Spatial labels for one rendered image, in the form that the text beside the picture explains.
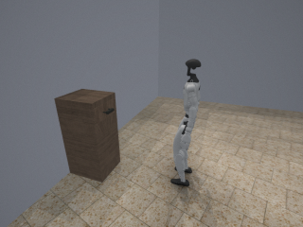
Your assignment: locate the drawer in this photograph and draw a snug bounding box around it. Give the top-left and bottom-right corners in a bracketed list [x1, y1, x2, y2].
[94, 98, 116, 124]

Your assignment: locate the left robot hand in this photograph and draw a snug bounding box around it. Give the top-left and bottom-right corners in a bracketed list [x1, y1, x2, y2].
[179, 133, 191, 150]

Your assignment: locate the left robot foot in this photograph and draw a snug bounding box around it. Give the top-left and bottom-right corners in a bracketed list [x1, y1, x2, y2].
[170, 178, 189, 186]

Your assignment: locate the cabinet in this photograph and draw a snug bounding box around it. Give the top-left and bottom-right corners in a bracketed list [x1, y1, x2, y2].
[54, 89, 120, 183]

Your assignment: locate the robot head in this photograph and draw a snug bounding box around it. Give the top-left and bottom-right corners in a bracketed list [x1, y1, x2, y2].
[186, 59, 201, 83]

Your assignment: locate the handle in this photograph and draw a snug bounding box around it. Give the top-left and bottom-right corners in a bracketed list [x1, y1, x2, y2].
[103, 108, 115, 114]

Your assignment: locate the robot left upper arm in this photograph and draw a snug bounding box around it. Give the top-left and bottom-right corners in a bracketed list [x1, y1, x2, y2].
[186, 82, 199, 112]

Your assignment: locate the robot left forearm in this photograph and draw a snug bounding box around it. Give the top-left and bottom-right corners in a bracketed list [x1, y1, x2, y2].
[185, 107, 197, 134]

